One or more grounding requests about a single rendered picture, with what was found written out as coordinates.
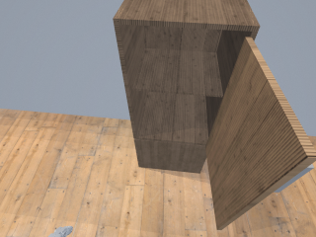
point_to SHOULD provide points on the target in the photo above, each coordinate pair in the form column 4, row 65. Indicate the cupboard door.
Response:
column 256, row 143

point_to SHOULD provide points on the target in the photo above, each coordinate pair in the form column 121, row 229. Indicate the handle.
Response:
column 302, row 173

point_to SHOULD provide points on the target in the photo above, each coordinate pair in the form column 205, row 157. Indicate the left robot hand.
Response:
column 61, row 231

